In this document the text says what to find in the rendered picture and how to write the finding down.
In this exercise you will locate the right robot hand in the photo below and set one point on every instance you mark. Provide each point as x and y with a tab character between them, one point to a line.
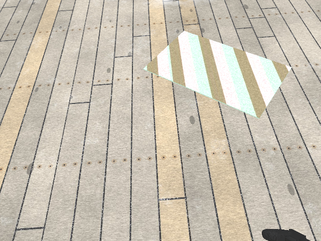
283	235

